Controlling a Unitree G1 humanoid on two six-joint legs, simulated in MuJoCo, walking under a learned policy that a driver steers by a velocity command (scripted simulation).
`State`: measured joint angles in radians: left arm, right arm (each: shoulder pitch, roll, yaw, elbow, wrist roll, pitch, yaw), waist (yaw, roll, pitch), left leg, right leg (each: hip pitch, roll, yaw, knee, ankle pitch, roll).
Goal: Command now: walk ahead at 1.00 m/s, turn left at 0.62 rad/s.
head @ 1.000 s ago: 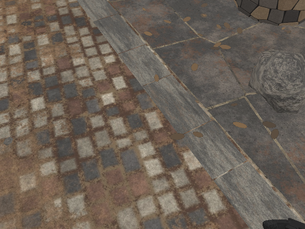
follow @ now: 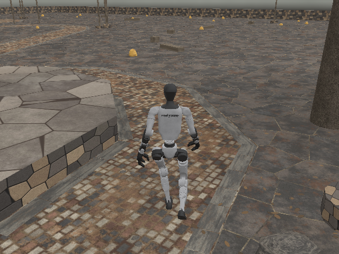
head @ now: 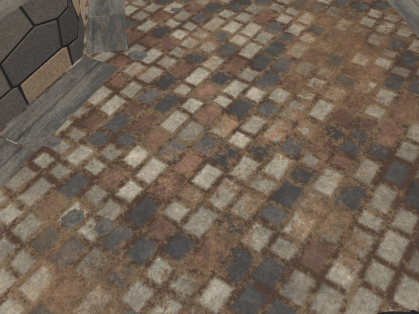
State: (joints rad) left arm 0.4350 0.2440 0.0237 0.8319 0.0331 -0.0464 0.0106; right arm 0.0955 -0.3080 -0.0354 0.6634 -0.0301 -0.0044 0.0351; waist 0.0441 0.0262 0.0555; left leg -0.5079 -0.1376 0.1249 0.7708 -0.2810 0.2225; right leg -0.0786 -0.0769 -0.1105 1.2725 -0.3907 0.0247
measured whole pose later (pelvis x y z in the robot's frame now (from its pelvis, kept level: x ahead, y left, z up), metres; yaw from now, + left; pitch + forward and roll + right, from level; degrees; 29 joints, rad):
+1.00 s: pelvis +0.84 +0.02 +0.03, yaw +17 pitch +0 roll +1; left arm 0.14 0.30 0.05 0.76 -0.04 -0.01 0.04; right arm 0.15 -0.23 -0.03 0.78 -0.03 -0.07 0.02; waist -0.01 -0.05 0.09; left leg -0.37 -0.10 0.10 0.46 -0.11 0.13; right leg -0.56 -0.07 0.13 1.26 -0.44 0.07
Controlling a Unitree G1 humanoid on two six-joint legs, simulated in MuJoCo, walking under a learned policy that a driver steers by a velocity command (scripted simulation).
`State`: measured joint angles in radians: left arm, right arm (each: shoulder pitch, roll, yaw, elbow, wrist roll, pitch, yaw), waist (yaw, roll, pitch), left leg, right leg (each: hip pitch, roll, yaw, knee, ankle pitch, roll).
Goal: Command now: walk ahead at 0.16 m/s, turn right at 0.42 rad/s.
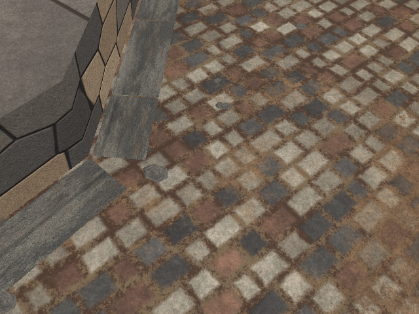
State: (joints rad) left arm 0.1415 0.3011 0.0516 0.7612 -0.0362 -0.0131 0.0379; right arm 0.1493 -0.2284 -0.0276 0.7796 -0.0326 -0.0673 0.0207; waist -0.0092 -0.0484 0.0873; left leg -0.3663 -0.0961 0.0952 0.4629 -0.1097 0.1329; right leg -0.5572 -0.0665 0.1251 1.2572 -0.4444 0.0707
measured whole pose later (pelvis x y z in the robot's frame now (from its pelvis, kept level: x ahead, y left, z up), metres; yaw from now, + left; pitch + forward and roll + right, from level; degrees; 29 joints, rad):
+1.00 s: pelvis +0.16 -0.07 +0.01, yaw -38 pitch +2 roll -1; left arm 0.13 0.29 0.07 0.64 -0.01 0.04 0.03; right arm 0.17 -0.22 -0.05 0.77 -0.01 0.00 -0.02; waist -0.03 -0.04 0.02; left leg -0.30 0.01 -0.03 0.49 -0.23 0.00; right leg -0.39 0.04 0.10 0.92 -0.52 0.08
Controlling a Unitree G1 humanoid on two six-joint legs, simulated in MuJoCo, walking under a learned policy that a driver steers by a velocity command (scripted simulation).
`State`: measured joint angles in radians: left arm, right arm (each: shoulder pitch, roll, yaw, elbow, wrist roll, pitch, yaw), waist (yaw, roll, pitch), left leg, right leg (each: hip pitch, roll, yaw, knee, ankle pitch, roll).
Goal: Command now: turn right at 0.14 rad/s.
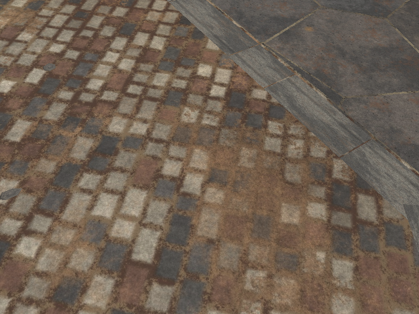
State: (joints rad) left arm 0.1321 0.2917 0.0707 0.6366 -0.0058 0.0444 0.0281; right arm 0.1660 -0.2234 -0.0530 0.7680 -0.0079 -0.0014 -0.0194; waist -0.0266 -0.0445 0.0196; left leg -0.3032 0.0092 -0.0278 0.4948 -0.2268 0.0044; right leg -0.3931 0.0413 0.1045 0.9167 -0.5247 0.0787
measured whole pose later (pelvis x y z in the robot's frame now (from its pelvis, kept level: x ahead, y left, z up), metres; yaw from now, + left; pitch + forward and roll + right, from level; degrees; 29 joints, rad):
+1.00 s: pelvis +0.00 -0.03 +0.00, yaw +0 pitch -2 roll +0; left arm 0.25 0.21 0.03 0.96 0.00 -0.01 0.03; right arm 0.18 -0.22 -0.05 1.08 0.00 0.01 -0.05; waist -0.01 0.00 0.04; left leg -0.22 0.04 -0.05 0.49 -0.24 -0.06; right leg -0.15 0.03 0.04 0.49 -0.32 -0.01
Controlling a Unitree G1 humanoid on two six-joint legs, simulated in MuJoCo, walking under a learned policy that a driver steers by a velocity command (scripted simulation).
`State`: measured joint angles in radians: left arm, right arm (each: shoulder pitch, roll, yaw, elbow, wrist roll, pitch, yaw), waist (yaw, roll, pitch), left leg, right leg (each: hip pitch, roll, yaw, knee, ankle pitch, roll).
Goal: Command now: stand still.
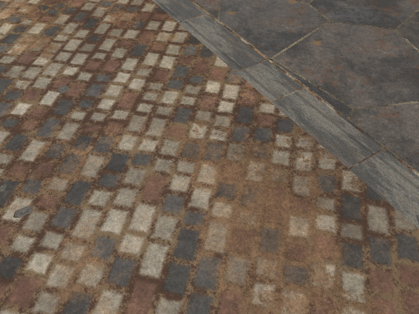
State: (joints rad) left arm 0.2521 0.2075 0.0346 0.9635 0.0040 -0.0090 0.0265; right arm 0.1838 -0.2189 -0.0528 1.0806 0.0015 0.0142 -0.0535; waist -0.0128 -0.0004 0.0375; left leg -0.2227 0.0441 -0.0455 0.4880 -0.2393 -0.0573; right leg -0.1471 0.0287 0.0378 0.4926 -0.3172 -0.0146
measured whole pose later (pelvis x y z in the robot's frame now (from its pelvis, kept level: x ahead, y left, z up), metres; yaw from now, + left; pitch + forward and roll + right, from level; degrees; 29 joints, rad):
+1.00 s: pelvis +0.30 +0.06 -0.02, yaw +1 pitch +3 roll -1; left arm -0.09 0.22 0.01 0.75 0.03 -0.04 -0.05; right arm 0.55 -0.18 -0.03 1.09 -0.02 -0.11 0.00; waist -0.08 0.00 0.03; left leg 0.31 0.01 0.05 0.03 -0.38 0.01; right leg -0.66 -0.02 -0.13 0.61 -0.09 -0.13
